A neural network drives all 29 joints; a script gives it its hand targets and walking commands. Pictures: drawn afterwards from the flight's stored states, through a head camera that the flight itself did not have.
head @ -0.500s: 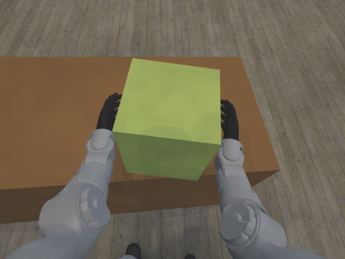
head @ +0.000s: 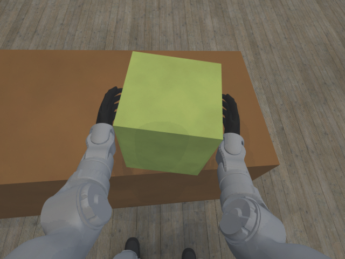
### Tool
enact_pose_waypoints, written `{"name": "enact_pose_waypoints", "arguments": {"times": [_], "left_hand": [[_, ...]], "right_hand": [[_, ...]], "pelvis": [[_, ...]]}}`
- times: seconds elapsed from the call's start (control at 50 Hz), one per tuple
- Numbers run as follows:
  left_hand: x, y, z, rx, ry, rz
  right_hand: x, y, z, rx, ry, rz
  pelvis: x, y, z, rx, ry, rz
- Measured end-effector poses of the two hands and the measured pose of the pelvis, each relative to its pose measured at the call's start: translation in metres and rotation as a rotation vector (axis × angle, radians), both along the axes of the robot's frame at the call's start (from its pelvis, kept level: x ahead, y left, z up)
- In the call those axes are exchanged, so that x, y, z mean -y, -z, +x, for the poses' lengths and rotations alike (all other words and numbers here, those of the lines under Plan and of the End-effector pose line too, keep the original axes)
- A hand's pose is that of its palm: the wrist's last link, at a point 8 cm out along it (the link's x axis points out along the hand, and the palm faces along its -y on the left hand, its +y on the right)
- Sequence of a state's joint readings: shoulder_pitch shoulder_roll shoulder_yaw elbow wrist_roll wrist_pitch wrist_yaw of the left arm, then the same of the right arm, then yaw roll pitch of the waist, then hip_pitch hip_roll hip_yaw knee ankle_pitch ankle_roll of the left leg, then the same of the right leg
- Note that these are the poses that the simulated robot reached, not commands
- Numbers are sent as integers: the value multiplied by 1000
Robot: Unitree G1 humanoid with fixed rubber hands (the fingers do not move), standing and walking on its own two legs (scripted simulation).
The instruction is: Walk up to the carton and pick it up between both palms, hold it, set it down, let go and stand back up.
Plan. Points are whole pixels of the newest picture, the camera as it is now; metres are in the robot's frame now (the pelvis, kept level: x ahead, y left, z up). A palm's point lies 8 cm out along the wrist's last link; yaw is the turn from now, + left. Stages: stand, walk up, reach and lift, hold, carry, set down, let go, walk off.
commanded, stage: set down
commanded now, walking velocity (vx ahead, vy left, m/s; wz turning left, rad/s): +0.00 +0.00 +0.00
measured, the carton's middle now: (168, 120) +0.44 +0.02 -0.03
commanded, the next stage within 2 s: none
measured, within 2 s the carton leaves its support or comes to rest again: neither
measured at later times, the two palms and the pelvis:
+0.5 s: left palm (89, 112) +0.44 +0.21 -0.01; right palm (231, 118) +0.44 -0.14 +0.00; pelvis +0.00 +0.01 -0.03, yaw +0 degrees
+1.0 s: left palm (74, 86) +0.45 +0.23 +0.08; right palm (247, 92) +0.45 -0.15 +0.09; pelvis -0.01 +0.00 -0.02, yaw +2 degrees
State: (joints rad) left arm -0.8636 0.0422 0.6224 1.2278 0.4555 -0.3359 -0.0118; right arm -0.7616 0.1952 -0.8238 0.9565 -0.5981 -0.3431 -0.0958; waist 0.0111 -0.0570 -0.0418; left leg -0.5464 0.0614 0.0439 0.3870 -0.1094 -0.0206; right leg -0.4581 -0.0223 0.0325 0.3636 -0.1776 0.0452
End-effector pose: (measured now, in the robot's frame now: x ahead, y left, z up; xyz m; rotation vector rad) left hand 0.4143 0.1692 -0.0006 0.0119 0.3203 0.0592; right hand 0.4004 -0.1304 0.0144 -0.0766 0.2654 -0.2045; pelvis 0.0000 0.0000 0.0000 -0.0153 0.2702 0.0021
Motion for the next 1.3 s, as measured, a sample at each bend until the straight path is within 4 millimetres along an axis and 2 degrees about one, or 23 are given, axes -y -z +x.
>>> {"name": "enact_pose_waypoints", "arguments": {"times": [0.14, 0.26, 0.44, 0.58, 0.68, 0.8, 0.98, 1.06, 1.18, 1.3], "left_hand": [[-1, 4, 2, -24, -5, 7], [-7, 8, 9, -56, -52, -15], [-34, 5, 23, -35, -70, 6], [-57, 11, 21, -24, -76, 39], [-63, 9, 20, 10, -70, 37], [-60, -13, 21, 44, -50, 31], [-58, -73, 31, 63, -52, 31], [-60, -93, 35, 58, -57, 32], [-61, -105, 39, 46, -59, 28], [-61, -106, 39, 38, -55, 17]], "right_hand": [[3, 1, 1, -10, -19, 18], [6, 10, 10, -70, -49, 52], [8, 13, 30, -60, -69, 54], [15, 9, 41, -31, -84, 35], [20, 0, 44, -10, -92, 37], [22, -20, 47, 4, -106, 47], [21, -70, 53, 9, -104, 63], [22, -90, 55, 5, -92, 59], [24, -107, 58, 7, -72, 58], [25, -112, 60, 12, -66, 66]], "pelvis": [[0, 2, -1, -12, 9, -3], [-3, 12, -3, -83, 16, -14], [-11, 29, -4, -175, -4, -31], [-15, 33, -7, -203, -21, -42], [-13, 31, -9, -214, -31, -47], [-9, 27, -11, -197, -36, -45], [-3, 19, -11, -115, -38, -30], [-1, 15, -9, -77, -41, -25], [1, 10, -7, -45, -44, -23], [2, 6, -4, -28, -40, -22]]}}
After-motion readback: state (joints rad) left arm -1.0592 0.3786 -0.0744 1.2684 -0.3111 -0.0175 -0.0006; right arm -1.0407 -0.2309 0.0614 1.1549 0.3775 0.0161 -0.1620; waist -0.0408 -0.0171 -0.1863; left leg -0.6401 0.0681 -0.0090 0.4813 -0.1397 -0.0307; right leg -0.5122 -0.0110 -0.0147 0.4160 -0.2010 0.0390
